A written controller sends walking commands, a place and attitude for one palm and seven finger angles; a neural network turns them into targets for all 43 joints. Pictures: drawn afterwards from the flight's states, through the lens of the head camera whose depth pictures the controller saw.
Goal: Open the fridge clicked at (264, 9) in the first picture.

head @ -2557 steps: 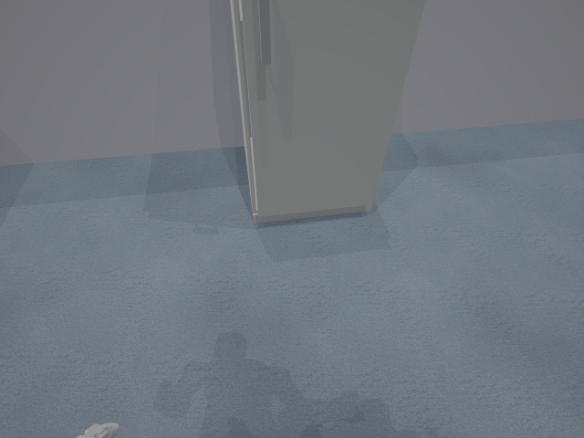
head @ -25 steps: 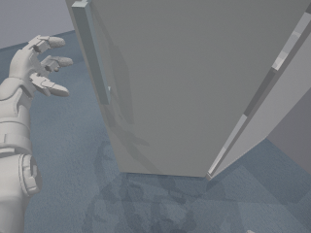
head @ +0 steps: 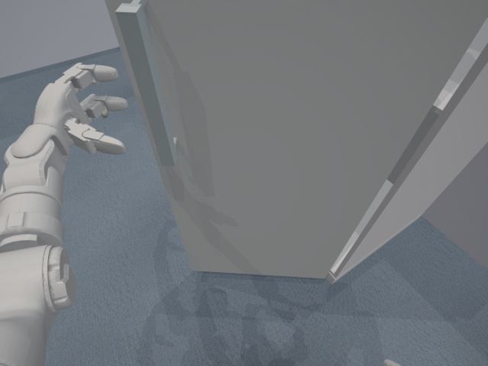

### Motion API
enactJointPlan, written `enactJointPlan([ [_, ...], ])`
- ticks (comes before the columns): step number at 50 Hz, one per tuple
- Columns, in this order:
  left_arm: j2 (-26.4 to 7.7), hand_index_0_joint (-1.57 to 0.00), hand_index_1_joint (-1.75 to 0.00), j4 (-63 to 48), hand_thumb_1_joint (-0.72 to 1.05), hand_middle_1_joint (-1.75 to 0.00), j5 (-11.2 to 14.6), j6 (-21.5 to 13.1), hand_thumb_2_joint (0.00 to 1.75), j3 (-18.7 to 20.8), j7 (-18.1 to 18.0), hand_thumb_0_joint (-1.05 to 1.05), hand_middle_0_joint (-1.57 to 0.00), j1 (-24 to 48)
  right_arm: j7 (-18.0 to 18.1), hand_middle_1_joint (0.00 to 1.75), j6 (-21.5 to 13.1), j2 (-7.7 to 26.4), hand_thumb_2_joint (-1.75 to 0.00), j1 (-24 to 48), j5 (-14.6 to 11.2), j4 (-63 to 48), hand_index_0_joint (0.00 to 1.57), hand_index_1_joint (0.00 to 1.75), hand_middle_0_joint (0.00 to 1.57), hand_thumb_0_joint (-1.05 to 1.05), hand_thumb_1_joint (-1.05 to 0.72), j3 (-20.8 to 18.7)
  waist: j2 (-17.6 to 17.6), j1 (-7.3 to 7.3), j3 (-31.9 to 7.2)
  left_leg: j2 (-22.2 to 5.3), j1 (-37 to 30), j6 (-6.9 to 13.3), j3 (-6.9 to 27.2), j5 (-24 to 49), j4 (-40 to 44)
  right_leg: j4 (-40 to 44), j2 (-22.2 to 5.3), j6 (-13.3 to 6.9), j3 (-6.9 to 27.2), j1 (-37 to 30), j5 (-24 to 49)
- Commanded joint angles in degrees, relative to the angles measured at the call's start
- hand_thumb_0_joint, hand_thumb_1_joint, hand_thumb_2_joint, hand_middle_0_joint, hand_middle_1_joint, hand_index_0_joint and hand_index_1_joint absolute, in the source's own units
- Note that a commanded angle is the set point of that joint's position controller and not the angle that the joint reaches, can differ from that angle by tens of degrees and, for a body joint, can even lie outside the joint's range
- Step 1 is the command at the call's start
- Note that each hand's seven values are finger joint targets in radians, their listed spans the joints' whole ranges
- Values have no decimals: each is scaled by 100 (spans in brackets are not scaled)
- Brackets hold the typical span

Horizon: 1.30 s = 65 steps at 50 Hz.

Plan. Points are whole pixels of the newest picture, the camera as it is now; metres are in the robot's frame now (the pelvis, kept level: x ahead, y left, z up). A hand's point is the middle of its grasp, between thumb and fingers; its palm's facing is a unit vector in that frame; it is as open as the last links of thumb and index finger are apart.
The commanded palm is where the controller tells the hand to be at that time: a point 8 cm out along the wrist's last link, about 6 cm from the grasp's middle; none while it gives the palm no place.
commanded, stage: feel for the door with the fingertips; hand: left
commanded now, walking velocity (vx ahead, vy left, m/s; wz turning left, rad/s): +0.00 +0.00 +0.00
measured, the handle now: (157, 93) +0.51 +0.15 +0.18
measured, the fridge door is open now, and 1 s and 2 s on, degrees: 53 52 52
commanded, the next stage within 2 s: slide the fingers in behind the handle in 0.88 s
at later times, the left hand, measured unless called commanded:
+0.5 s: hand (119, 111) +0.45 +0.19 +0.19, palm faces -0.03 -1.00 -0.01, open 14.0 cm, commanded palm +0.43 +0.24 +0.18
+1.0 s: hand (122, 100) +0.48 +0.19 +0.19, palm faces -0.09 -1.00 +0.01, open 13.7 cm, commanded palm +0.46 +0.25 +0.18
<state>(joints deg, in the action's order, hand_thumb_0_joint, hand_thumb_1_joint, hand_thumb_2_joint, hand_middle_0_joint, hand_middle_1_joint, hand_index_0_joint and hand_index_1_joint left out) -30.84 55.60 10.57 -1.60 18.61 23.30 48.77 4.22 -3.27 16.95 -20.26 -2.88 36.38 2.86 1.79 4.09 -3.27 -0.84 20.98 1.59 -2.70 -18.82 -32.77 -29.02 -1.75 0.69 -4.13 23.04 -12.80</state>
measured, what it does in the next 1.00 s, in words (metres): stands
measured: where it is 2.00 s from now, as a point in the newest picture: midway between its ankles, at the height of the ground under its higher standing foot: outside the picture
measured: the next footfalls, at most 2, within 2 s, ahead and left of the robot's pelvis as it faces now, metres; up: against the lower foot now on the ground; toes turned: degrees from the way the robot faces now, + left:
none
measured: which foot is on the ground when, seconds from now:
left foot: down 0.00-1.00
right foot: down 0.00-1.00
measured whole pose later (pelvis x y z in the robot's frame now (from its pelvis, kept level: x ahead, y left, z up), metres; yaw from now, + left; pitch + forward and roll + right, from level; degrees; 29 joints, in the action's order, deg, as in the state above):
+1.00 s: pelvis -0.01 -0.01 +0.00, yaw -1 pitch +9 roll -1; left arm -35.0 67.7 8.0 -6.8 21.3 23.6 58.5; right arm 4.6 -3.7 18.0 -23.1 -2.3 39.1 2.7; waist 1.1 7.7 -2.4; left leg -1.6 25.5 1.1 -2.9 -18.4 -34.5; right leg -30.4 -1.0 0.1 -3.8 27.7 -12.1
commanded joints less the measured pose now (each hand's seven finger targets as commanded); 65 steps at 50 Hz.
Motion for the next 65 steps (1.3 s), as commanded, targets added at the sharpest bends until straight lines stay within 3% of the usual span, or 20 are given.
enactJointPlan([
  [1,-1144,-30,-120,-1690,-50,-120,196,-482,30,134,-50,0,-30,2878,73,30,-229,897,-90,-150,-1,-612,20,30,20,0,-90,-346,306,55,-2183,-64,-1174,-93,473,2305,322,53,222,-275,134,-744,1612],
  [4,-1204,-30,-120,-1757,-50,-120,230,-460,30,257,-133,0,-30,2758,56,30,-216,876,-90,-136,2,-576,20,30,20,0,-90,-346,265,6,-2207,-64,-1149,-82,430,2543,307,39,222,-270,132,-899,1859],
  [6,-1243,-30,-120,-1530,-50,-120,186,-354,30,347,-213,0,-30,2550,45,30,-189,867,-90,-107,-9,-579,20,30,20,0,-90,-327,-8,-36,-1926,-45,-842,-45,382,2301,369,53,215,-263,134,-1002,1839],
  [10,-1146,-30,-120,-2071,-50,-120,52,-300,30,319,-414,0,-30,2320,4,30,-175,802,-90,3,8,-695,20,30,20,0,-90,-345,448,-199,-2174,-36,-1039,-68,355,2747,381,23,190,-285,153,-1220,2073],
  [12,-849,-30,-120,-2439,-50,-120,82,-283,30,120,-466,0,-30,2263,-19,30,-189,759,-90,60,1,-728,20,30,20,0,-90,-360,470,-169,-2286,-66,-1282,-83,338,2984,342,54,209,-263,165,-1187,2178],
  [15,-1194,-30,-120,-2164,-50,-120,135,-186,30,470,-518,0,-30,2124,8,30,-121,803,-90,39,-14,-672,20,30,20,0,-90,-364,-174,-145,-2017,-57,-933,2,276,2563,439,108,216,-246,164,-1434,2231],
  [18,-1116,-30,-120,-1996,-50,-120,86,-96,30,319,-530,0,-30,2447,67,30,-87,800,-90,106,-34,-661,20,30,20,0,-90,-341,-138,-68,-1709,-14,-783,47,227,2137,520,173,173,-242,183,-1370,2010],
  [23,-1118,-30,-120,-2023,-50,-120,27,-217,30,216,-482,0,-30,2498,105,30,-87,771,-90,124,-31,-652,20,30,20,0,-90,-325,96,-54,-1961,7,-977,53,199,2277,469,164,161,-252,234,-1429,2151],
  [26,-1003,-30,-120,-1509,-50,-120,85,-205,30,122,-352,0,-30,2547,129,30,-100,799,-90,120,-46,-561,20,30,20,0,-90,-305,-30,22,-1630,19,-816,50,219,1912,487,217,164,-246,223,-1209,1906],
  [27,-955,-30,-120,-1329,-50,-120,101,-184,30,25,-309,0,-30,2746,146,30,-97,816,-90,113,-59,-531,20,30,20,0,-90,-294,-169,130,-1469,28,-709,63,217,1633,509,266,156,-220,222,-1071,1697],
  [31,-1360,-30,-120,-705,-50,-120,42,-264,30,216,-250,0,-30,3153,185,30,-134,880,-90,28,-44,-440,20,30,20,0,-90,-268,-124,168,-1354,67,-426,73,258,1190,490,279,108,-214,283,-893,1266],
  [34,-1356,-30,-120,-768,-50,-120,-2,-536,30,63,-235,0,-30,3688,191,30,-202,888,-90,-57,-18,-397,20,30,20,0,-90,-268,92,282,-1637,71,-500,72,301,1193,397,226,104,-204,316,-799,1203],
  [38,-1715,-30,-120,-498,-50,-120,1,-835,30,299,-184,0,-30,3771,198,30,-253,952,-90,-243,5,-336,20,30,20,0,-90,-281,-77,278,-2051,65,-414,73,317,1287,311,99,119,-192,336,-993,1351],
  [39,-1714,-30,-120,-399,-50,-120,-2,-845,30,273,-146,0,-30,3860,189,30,-261,951,-90,-247,4,-316,20,30,20,0,-90,-265,100,286,-2054,70,-350,58,326,1245,304,82,116,-190,350,-966,1347],
  [47,-2183,-30,-120,137,-50,-120,-176,-842,30,563,-74,0,-30,3717,142,30,-222,1039,-90,-565,20,-273,20,30,20,0,-90,-316,118,278,-2014,32,-19,49,316,1261,240,24,148,-182,333,-846,1366],
  [50,-2093,-30,-120,-87,-50,-120,-114,-895,30,599,-32,0,-30,3459,87,30,-209,1029,-90,-647,46,-337,20,30,20,0,-90,-345,225,165,-2283,4,-224,11,337,1606,222,-44,191,-217,268,-895,1552],
  [55,-1685,-30,-120,-693,-50,-120,-39,-886,30,419,-92,0,-30,3323,10,30,-205,997,-90,-663,57,-379,20,30,20,0,-90,-407,548,139,-2347,-73,-712,-61,388,2001,212,-26,257,-239,185,-605,1488],
  [56,-1595,-30,-120,-842,-50,-120,-4,-866,30,400,-120,0,-30,3253,4,30,-205,995,-90,-667,53,-398,20,30,20,0,-90,-424,375,147,-2375,-97,-781,-60,413,2077,223,-18,270,-238,167,-599,1494],
  [61,-1444,-30,-120,-716,-50,-120,-40,-643,30,323,-293,0,-30,3382,0,30,-186,977,-90,-671,44,-320,20,30,20,0,-90,-421,203,231,-1785,-113,-545,-31,405,1790,312,61,271,-229,138,-449,1270],
  [65,-1233,-30,-120,-1290,-50,-120,-84,-701,30,238,-445,0,-30,3316,-28,30,-239,897,-90,-583,67,-397,20,30,20,0,-90,-416,613,126,-2206,-121,-1059,-112,441,2417,249,-2,274,-259,136,-505,1521],
])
